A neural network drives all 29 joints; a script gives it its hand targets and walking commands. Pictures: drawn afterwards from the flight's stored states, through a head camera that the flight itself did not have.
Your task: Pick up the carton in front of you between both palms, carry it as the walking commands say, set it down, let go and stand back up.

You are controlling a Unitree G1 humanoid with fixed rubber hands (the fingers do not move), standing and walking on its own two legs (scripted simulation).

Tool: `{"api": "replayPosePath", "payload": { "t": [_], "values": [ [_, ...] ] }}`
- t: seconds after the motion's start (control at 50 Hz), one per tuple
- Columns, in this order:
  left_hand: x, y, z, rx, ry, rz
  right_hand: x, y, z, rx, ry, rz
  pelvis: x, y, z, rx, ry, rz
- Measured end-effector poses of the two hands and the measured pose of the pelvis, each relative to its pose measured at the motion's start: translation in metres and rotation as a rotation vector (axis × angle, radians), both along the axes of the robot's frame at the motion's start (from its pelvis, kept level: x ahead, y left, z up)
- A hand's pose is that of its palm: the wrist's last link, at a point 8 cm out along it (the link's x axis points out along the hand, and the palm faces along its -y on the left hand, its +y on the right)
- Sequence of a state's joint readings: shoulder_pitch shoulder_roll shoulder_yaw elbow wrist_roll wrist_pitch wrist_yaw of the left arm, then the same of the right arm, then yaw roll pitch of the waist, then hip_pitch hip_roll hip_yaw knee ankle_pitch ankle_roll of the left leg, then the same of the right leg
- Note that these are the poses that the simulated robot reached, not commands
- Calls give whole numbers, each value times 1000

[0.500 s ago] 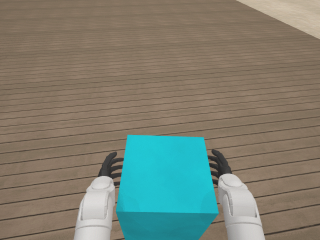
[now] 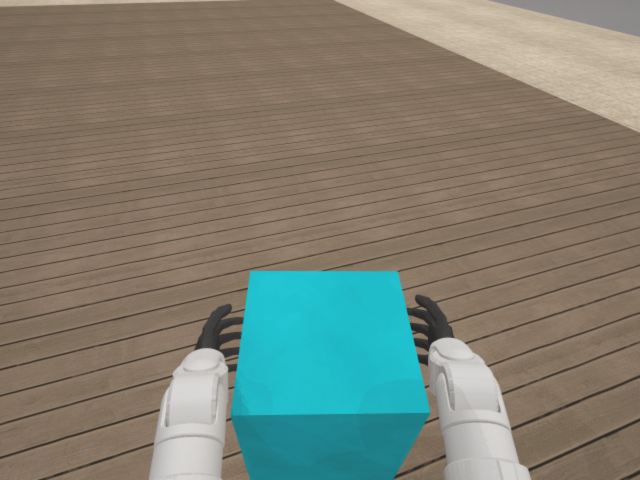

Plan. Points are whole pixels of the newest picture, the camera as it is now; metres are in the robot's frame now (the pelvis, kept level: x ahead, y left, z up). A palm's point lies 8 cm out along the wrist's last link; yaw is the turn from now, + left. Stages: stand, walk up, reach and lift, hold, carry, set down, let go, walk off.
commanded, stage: set down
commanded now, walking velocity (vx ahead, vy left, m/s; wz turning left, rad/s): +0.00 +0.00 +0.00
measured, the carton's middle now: (323, 379) +0.30 +0.01 -0.04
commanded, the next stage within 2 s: none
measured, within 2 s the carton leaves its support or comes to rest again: neither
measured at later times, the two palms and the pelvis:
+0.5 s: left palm (208, 390) +0.32 +0.19 -0.10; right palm (391, 368) +0.35 -0.11 -0.09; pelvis -0.03 +0.01 -0.05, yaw +3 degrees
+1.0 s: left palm (217, 406) +0.37 +0.20 -0.25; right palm (368, 390) +0.40 -0.10 -0.25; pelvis -0.03 -0.01 -0.17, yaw +3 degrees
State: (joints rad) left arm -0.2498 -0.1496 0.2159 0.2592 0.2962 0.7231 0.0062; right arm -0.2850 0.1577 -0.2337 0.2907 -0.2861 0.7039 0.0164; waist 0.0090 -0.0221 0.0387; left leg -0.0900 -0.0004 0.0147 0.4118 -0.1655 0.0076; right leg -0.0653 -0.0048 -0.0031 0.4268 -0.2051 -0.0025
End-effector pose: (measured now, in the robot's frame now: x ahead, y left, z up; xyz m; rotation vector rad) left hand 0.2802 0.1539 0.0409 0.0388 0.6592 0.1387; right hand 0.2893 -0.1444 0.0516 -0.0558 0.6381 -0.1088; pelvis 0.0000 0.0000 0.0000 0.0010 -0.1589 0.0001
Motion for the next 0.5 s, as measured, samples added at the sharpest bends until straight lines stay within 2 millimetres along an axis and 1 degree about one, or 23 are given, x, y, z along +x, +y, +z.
{"api": "replayPosePath", "payload": {
  "t": [0.06, 0.14, 0.18, 0.24, 0.3, 0.34, 0.38, 0.44, 0.5],
  "values": [
    [-3, 7, -3, -11, 14, 9, 0, 8, -2, -2, 14, 1, -4, 7, -1, -5, -4, 6],
    [9, 8, -6, -33, 22, 15, 4, 8, -10, 32, 24, -39, -10, 15, -5, -10, -8, 35],
    [18, 6, -8, -44, 20, 23, 11, 7, -16, 53, 22, -52, -15, 18, -9, -8, -5, 49],
    [32, 6, -12, -25, 0, 27, 27, 7, -24, 65, 3, -44, -21, 23, -16, -7, 17, 48],
    [42, 10, -25, -12, -15, 40, 43, 11, -36, 57, -11, -19, -26, 25, -23, -6, 60, 37],
    [44, 15, -40, -14, -2, 54, 51, 16, -50, 41, 1, 5, -27, 24, -27, -4, 106, 35],
    [44, 20, -62, -16, 24, 68, 56, 22, -69, 21, 26, 31, -28, 22, -30, -3, 160, 38],
    [41, 27, -101, -18, 61, 84, 60, 30, -103, -5, 62, 62, -29, 18, -37, -6, 252, 45],
    [39, 31, -142, -24, 67, 93, 63, 34, -142, -9, 69, 73, -30, 12, -48, -14, 363, 57]
  ]
}}
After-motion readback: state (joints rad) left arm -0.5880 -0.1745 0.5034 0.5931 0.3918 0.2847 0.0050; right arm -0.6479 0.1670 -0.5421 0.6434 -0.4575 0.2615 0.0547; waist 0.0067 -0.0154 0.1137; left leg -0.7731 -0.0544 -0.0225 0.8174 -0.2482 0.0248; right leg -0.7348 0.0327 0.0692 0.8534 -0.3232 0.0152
